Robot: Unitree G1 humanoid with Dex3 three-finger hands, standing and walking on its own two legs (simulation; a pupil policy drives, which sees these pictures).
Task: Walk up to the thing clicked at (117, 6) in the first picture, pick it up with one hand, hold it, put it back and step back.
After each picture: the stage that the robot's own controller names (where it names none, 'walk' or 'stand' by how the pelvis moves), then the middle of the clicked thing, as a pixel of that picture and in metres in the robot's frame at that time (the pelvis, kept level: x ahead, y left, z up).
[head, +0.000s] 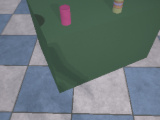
stand; (118, 3) +1.06 -0.24 -0.07
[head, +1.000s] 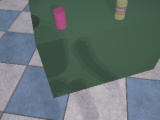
rise first; (120, 9) +0.94 -0.20 -0.04
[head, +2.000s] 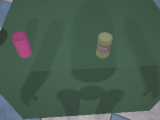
rise first; (103, 45) +0.59 -0.03 -0.05
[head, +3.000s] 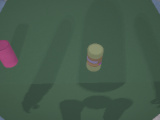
walk; (94, 58) +0.49 -0.04 -0.04
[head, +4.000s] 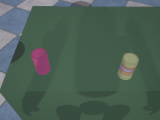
stand; (127, 66) +0.48 -0.18 -0.06
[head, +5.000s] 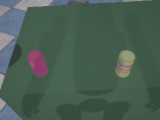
stand; (124, 64) +0.48 -0.16 -0.07
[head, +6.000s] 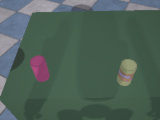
stand; (126, 72) +0.46 -0.17 -0.08
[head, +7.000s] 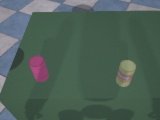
stand; (125, 73) +0.45 -0.17 -0.08
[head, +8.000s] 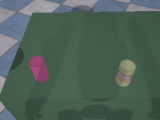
stand; (125, 73) +0.45 -0.17 -0.08
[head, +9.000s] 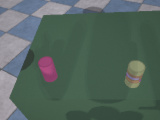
rise first; (134, 74) +0.45 -0.17 -0.07
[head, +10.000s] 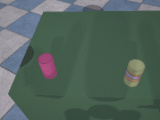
go down; (133, 73) +0.46 -0.18 -0.07
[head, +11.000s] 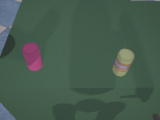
go down; (122, 63) +0.47 -0.19 -0.05
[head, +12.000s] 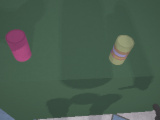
go down; (120, 50) +0.47 -0.18 -0.01
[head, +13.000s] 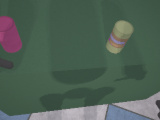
close in; (118, 37) +0.49 -0.17 +0.02
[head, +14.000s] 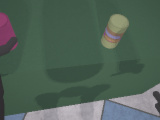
close; (113, 32) +0.49 -0.17 +0.03
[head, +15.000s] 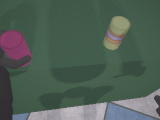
lift; (115, 33) +0.50 -0.17 +0.03
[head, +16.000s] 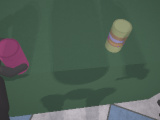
lift; (117, 36) +0.49 -0.17 +0.03
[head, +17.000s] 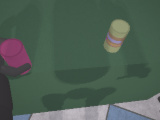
lift; (115, 37) +0.49 -0.17 +0.02
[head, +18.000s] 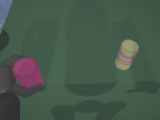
lift; (126, 55) +0.47 -0.18 +0.00
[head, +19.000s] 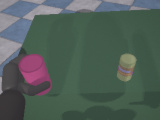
hold; (126, 67) +0.48 -0.17 -0.04
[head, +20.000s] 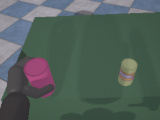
hold; (127, 72) +0.46 -0.18 -0.06
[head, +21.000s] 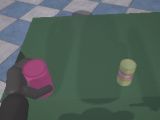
crouch; (125, 72) +0.46 -0.18 -0.06
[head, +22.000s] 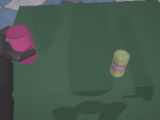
crouch; (119, 63) +0.47 -0.17 -0.06
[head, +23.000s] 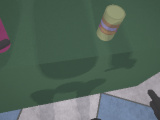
lower; (109, 24) +0.51 -0.17 +0.04
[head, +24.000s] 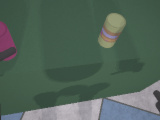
lower; (110, 31) +0.49 -0.17 +0.03
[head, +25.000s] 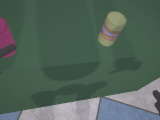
lower; (110, 29) +0.50 -0.17 +0.03
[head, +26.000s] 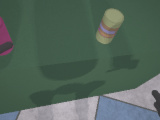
lower; (108, 27) +0.50 -0.17 +0.04
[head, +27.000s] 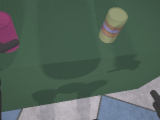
loosen; (112, 26) +0.50 -0.17 +0.04
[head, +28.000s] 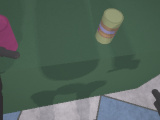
withdraw; (108, 27) +0.50 -0.17 +0.04
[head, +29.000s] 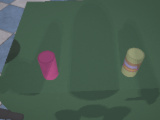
sink last; (132, 62) +0.46 -0.19 -0.02
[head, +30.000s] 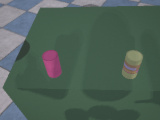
stand; (131, 65) +0.48 -0.17 -0.03
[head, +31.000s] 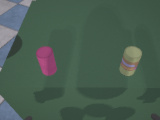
stand; (129, 61) +0.47 -0.17 -0.01
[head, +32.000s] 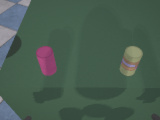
stand; (130, 61) +0.47 -0.17 -0.01
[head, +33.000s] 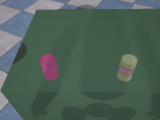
stand; (126, 68) +0.47 -0.17 -0.05
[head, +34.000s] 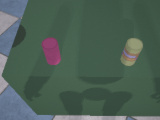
walk; (131, 52) +0.50 -0.19 -0.06
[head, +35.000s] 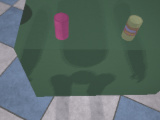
walk; (131, 28) +0.66 -0.23 -0.06
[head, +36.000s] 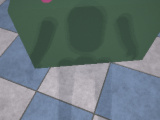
walk; out of the picture +0.97 -0.08 -0.04
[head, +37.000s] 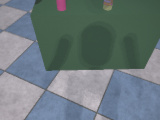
stand; (108, 0) +1.10 -0.17 -0.06
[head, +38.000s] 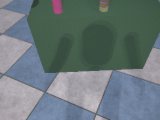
stand; (104, 2) +1.10 -0.15 -0.07
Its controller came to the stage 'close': yes
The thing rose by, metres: 0.00
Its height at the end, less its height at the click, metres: +0.00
